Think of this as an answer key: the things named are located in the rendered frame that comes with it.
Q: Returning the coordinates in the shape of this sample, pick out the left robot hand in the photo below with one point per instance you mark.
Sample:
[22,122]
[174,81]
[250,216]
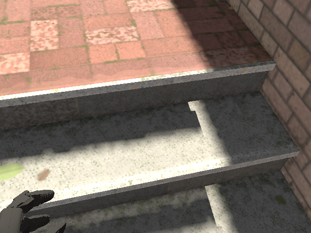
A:
[12,219]

